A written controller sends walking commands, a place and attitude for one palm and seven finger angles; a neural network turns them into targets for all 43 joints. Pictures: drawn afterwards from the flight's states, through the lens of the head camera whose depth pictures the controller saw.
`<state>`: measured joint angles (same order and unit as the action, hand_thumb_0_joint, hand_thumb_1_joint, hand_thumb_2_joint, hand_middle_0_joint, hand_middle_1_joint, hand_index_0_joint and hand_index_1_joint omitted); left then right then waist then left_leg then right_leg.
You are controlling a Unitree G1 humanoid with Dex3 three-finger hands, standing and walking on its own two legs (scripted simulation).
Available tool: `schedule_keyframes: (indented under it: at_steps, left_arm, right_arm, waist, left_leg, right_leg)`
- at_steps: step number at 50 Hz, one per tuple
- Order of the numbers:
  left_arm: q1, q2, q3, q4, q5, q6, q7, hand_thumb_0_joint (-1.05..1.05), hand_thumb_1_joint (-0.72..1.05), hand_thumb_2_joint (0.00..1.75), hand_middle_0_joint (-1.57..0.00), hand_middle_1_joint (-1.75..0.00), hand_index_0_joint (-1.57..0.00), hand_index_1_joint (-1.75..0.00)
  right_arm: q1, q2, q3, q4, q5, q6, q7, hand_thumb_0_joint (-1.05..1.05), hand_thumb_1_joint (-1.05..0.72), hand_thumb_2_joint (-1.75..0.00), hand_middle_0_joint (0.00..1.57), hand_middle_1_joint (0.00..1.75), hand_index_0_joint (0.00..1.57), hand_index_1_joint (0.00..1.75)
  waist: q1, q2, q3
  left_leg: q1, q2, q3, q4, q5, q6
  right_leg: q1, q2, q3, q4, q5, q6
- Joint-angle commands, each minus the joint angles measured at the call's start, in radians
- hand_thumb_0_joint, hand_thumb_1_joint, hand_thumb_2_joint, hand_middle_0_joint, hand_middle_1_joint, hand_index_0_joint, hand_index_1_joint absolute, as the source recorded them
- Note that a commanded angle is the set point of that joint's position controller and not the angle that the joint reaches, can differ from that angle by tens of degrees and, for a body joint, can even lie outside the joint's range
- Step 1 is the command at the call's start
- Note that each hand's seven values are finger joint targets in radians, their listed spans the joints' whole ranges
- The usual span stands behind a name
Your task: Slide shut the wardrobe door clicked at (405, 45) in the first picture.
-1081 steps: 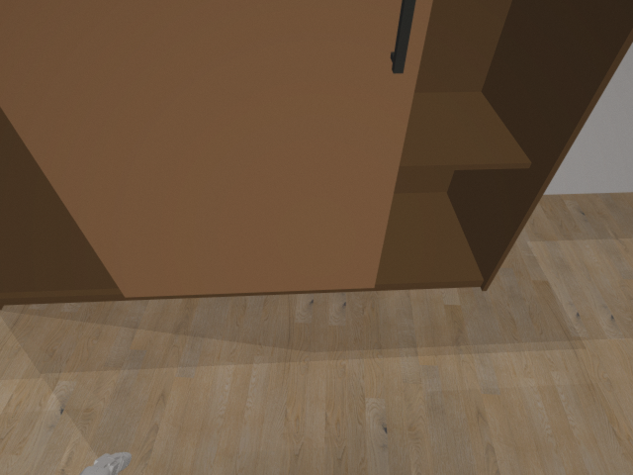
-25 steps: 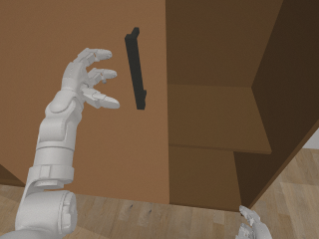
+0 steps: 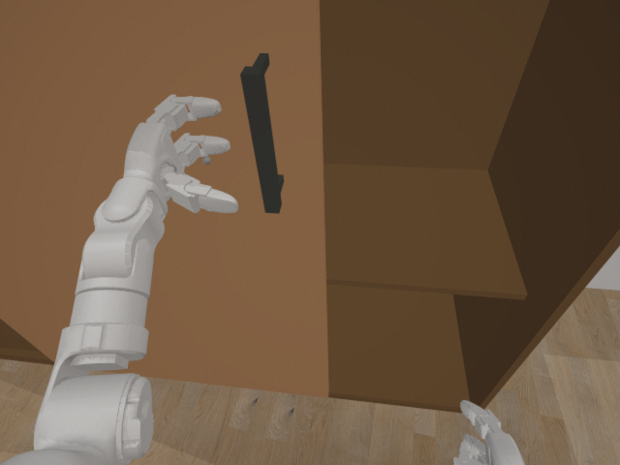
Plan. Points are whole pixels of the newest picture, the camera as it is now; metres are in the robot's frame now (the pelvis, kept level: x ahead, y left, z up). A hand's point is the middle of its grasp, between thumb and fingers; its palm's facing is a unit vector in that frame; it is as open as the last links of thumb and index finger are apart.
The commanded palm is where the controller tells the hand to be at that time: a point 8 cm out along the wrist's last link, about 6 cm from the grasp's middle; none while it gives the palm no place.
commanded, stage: move the hooked fingers beside the handle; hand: left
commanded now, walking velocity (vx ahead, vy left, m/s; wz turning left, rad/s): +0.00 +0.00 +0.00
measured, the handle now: (268, 140) +0.45 +0.08 +0.22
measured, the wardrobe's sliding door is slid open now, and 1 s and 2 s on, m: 0.43 0.43 0.43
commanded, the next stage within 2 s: feel for the door with the fingertips in 0.02 s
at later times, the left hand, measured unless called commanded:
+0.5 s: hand (232, 168) +0.39 +0.11 +0.22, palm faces -0.06 -1.00 -0.01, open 14.0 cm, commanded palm +0.37 +0.17 +0.22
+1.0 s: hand (232, 154) +0.41 +0.12 +0.23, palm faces -0.05 -1.00 +0.00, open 13.8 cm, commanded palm +0.39 +0.17 +0.22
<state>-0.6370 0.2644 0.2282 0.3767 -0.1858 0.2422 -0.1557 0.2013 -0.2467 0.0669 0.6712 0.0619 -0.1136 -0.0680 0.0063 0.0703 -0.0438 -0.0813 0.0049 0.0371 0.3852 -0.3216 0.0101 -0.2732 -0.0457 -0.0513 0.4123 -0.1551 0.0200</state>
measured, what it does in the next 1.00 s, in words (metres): stands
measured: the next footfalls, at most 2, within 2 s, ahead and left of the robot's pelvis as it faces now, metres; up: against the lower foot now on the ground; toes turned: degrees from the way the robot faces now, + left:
none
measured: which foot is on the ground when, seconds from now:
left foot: down 0.00-1.00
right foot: down 0.00-1.00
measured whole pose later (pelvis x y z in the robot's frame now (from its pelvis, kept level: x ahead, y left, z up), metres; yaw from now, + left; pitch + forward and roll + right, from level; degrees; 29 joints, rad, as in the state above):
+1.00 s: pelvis -0.01 +0.00 +0.00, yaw +0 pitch +1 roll +0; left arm -0.75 0.21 0.17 0.48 -0.18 0.23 -0.09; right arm 0.20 -0.24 0.06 0.71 0.06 -0.11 -0.08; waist 0.00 0.05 -0.03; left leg -0.10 0.00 0.04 0.39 -0.31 0.01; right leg -0.28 -0.05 -0.05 0.40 -0.13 0.02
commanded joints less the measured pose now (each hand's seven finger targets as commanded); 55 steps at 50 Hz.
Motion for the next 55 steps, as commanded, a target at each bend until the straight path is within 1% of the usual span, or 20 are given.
schedule_keyframes:
  at_steps: [1,3,6,7,9,13,18,20,24,29,31,34,36,39,42,44,48,49,52,55]
  left_arm:
    - [-0.412,0.217,0.065,-0.252,-0.019,-0.078,-0.011,0.0,-0.5,0.3,-0.3,-1.2,-0.3,-1.2]
    - [-0.438,0.217,0.056,-0.258,-0.023,-0.072,-0.02,0.0,-0.5,0.3,-0.3,-1.2,-0.3,-1.2]
    - [-0.469,0.214,0.045,-0.299,-0.023,-0.078,-0.015,0.0,-0.5,0.3,-0.3,-1.2,-0.3,-1.2]
    - [-0.463,0.195,0.037,-0.297,-0.029,-0.077,-0.016,0.0,-0.5,0.3,-0.3,-1.2,-0.3,-1.2]
    - [-0.487,0.134,-0.022,-0.296,-0.03,-0.076,-0.016,0.0,-0.5,0.3,-0.3,-1.2,-0.3,-1.2]
    - [-0.463,0.106,-0.034,-0.265,-0.032,-0.062,-0.004,0.0,-0.5,0.3,-0.3,-1.2,-0.3,-1.2]
    - [-0.419,0.127,0.01,-0.23,-0.028,-0.033,0.033,0.0,-0.5,0.3,-0.3,-1.2,-0.3,-1.2]
    - [-0.436,0.126,0.007,-0.248,-0.02,-0.033,0.051,0.0,-0.5,0.3,-0.3,-1.2,-0.3,-1.2]
    - [-0.433,0.131,0.011,-0.344,-0.002,-0.058,0.075,0.0,-0.5,0.3,-0.3,-1.2,-0.3,-1.2]
    - [-0.453,0.184,0.053,-0.23,-0.002,-0.042,0.072,0.0,-0.5,0.3,-0.3,-1.2,-0.3,-1.2]
    - [-0.498,0.152,0.012,-0.227,0.002,-0.035,0.065,0.0,-0.5,0.3,-0.3,-1.2,-0.3,-1.2]
    - [-0.534,0.108,-0.033,-0.261,0.004,-0.051,0.053,0.0,-0.5,0.3,-0.3,-1.2,-0.3,-1.2]
    - [-0.517,0.101,-0.033,-0.232,-0.01,-0.057,0.043,0.0,-0.5,0.3,-0.3,-1.2,-0.3,-1.2]
    - [-0.533,0.065,-0.06,-0.189,-0.021,-0.064,0.035,0.0,-0.5,0.3,-0.3,-1.2,-0.3,-1.2]
    - [-0.546,0.099,-0.026,-0.11,-0.019,-0.055,0.051,0.0,-0.5,0.3,-0.3,-1.2,-0.3,-1.2]
    - [-0.541,0.176,0.037,-0.069,-0.004,-0.052,0.072,0.0,-0.5,0.3,-0.3,-1.2,-0.3,-1.2]
    - [-0.637,0.113,-0.033,-0.073,0.022,-0.08,0.091,0.0,-0.5,0.3,-0.3,-1.2,-0.3,-1.2]
    - [-0.623,0.145,-0.006,-0.069,0.028,-0.088,0.096,0.0,-0.5,0.3,-0.3,-1.2,-0.3,-1.2]
    - [-0.603,0.133,-0.007,-0.092,0.022,-0.095,0.084,0.0,-0.5,0.3,-0.3,-1.2,-0.3,-1.2]
    - [-0.57,0.136,0.002,-0.081,0.009,-0.1,0.071,0.0,-0.5,0.3,-0.3,-1.2,-0.3,-1.2]
  right_arm:
    - [-0.112,-0.11,-0.046,-0.155,0.006,-0.059,-0.007,0.0,-0.9,-0.9,0.2,0.3,0.2,0.3]
    - [-0.117,-0.112,-0.044,-0.155,0.007,-0.062,-0.011,0.0,-0.9,-0.9,0.2,0.3,0.2,0.3]
    - [-0.121,-0.109,-0.043,-0.155,0.006,-0.072,-0.015,0.0,-0.9,-0.9,0.2,0.3,0.2,0.3]
    - [-0.122,-0.108,-0.042,-0.154,0.006,-0.075,-0.015,0.0,-0.9,-0.9,0.2,0.3,0.2,0.3]
    - [-0.124,-0.106,-0.042,-0.147,0.008,-0.079,-0.015,0.0,-0.9,-0.9,0.2,0.3,0.2,0.3]
    - [-0.122,-0.105,-0.043,-0.134,0.008,-0.09,-0.012,0.0,-0.9,-0.9,0.2,0.3,0.2,0.3]
    - [-0.135,-0.106,-0.04,-0.132,0.004,-0.072,-0.007,0.0,-0.9,-0.9,0.2,0.3,0.2,0.3]
    - [-0.142,-0.103,-0.039,-0.137,0.003,-0.059,-0.006,0.0,-0.9,-0.9,0.2,0.3,0.2,0.3]
    - [-0.155,-0.088,-0.04,-0.156,-0.003,-0.059,0.001,0.0,-0.9,-0.9,0.2,0.3,0.2,0.3]
    - [-0.142,-0.098,-0.037,-0.137,-0.002,-0.039,-0.014,0.0,-0.9,-0.9,0.2,0.3,0.2,0.3]
    - [-0.145,-0.095,-0.034,-0.139,0.003,-0.038,-0.018,0.0,-0.9,-0.9,0.2,0.3,0.2,0.3]
    - [-0.138,-0.089,-0.037,-0.143,0.003,-0.051,-0.014,0.0,-0.9,-0.9,0.2,0.3,0.2,0.3]
    - [-0.128,-0.093,-0.039,-0.136,0.003,-0.059,-0.014,0.0,-0.9,-0.9,0.2,0.3,0.2,0.3]
    - [-0.121,-0.097,-0.042,-0.123,0.004,-0.068,-0.016,0.0,-0.9,-0.9,0.2,0.3,0.2,0.3]
    - [-0.103,-0.106,-0.042,-0.103,0.004,-0.065,-0.018,0.0,-0.9,-0.9,0.2,0.3,0.2,0.3]
    - [-0.103,-0.112,-0.042,-0.099,0.002,-0.051,-0.021,0.0,-0.9,-0.9,0.2,0.3,0.2,0.3]
    - [-0.084,-0.097,-0.042,-0.099,0.001,-0.058,-0.017,0.0,-0.9,-0.9,0.2,0.3,0.2,0.3]
    - [-0.077,-0.102,-0.046,-0.098,-0.001,-0.057,-0.016,0.0,-0.9,-0.9,0.2,0.3,0.2,0.3]
    - [-0.08,-0.099,-0.046,-0.11,-0.001,-0.059,-0.014,0.0,-0.9,-0.9,0.2,0.3,0.2,0.3]
    - [-0.083,-0.102,-0.046,-0.11,0.002,-0.058,-0.012,0.0,-0.9,-0.9,0.2,0.3,0.2,0.3]
  waist:
    - [0.008,-0.072,-0.298]
    - [0.001,-0.084,-0.282]
    - [-0.004,-0.035,-0.282]
    - [-0.004,-0.062,-0.28]
    - [-0.016,-0.029,-0.269]
    - [-0.012,-0.041,-0.267]
    - [0.005,-0.131,-0.252]
    - [0.005,-0.122,-0.24]
    - [0.019,-0.059,-0.32]
    - [0.006,-0.147,-0.25]
    - [-0.007,-0.1,-0.231]
    - [-0.01,0.004,-0.287]
    - [-0.014,-0.064,-0.3]
    - [-0.023,-0.087,-0.276]
    - [-0.023,-0.131,-0.235]
    - [-0.007,-0.119,-0.216]
    - [-0.028,-0.082,-0.235]
    - [-0.02,-0.088,-0.257]
    - [-0.012,-0.074,-0.31]
    - [-0.01,-0.101,-0.287]
  left_leg:
    - [-0.06,-0.003,-0.016,-0.034,0.415,-0.003]
    - [-0.066,-0.005,-0.015,-0.038,0.386,0.001]
    - [-0.044,-0.007,-0.02,-0.041,0.371,-0.001]
    - [-0.047,-0.006,-0.022,-0.04,0.368,0.0]
    - [-0.035,-0.007,-0.023,-0.041,0.359,-0.005]
    - [-0.032,-0.007,-0.026,-0.039,0.37,-0.009]
    - [-0.081,-0.012,-0.02,-0.046,0.336,-0.002]
    - [-0.088,-0.011,-0.018,-0.055,0.314,0.0]
    - [-0.042,-0.009,-0.012,-0.036,0.394,-0.004]
    - [-0.095,-0.009,-0.006,-0.051,0.304,0.008]
    - [-0.091,-0.012,-0.006,-0.054,0.289,0.01]
    - [-0.038,-0.012,-0.009,-0.041,0.346,-0.002]
    - [-0.038,-0.009,-0.016,-0.036,0.367,-0.001]
    - [-0.042,-0.008,-0.018,-0.038,0.345,0.0]
    - [-0.079,-0.008,-0.021,-0.05,0.291,0.002]
    - [-0.106,-0.01,-0.017,-0.06,0.256,0.004]
    - [-0.091,-0.007,-0.017,-0.053,0.286,0.004]
    - [-0.085,-0.006,-0.017,-0.05,0.298,0.003]
    - [-0.072,-0.009,-0.011,-0.044,0.332,0.002]
    - [-0.083,-0.006,-0.011,-0.051,0.316,0.003]
  right_leg:
    - [0.289,0.028,-0.002,0.016,0.338,-0.048]
    - [0.279,0.03,-0.003,0.011,0.32,-0.047]
    - [0.261,0.031,-0.003,0.001,0.284,-0.048]
    - [0.264,0.032,-0.005,0.001,0.285,-0.047]
    - [0.239,0.033,-0.008,-0.001,0.263,-0.048]
    - [0.232,0.035,-0.012,0.001,0.268,-0.049]
    - [0.254,0.033,-0.009,0.0,0.259,-0.044]
    - [0.249,0.032,-0.005,-0.007,0.229,-0.043]
    - [0.291,0.029,0.003,0.014,0.308,-0.046]
    - [0.275,0.034,0.009,-0.013,0.243,-0.038]
    - [0.256,0.032,0.01,-0.019,0.222,-0.042]
    - [0.253,0.031,0.006,-0.007,0.263,-0.051]
    - [0.265,0.034,-0.001,-0.003,0.29,-0.049]
    - [0.234,0.038,-0.004,-0.008,0.264,-0.047]
    - [0.212,0.037,-0.004,-0.019,0.209,-0.044]
    - [0.21,0.033,0.003,-0.028,0.16,-0.043]
    - [0.205,0.03,0.007,-0.02,0.191,-0.044]
    - [0.216,0.032,0.006,-0.018,0.198,-0.045]
    - [0.255,0.03,0.009,-0.006,0.252,-0.047]
    - [0.251,0.031,0.007,-0.013,0.238,-0.046]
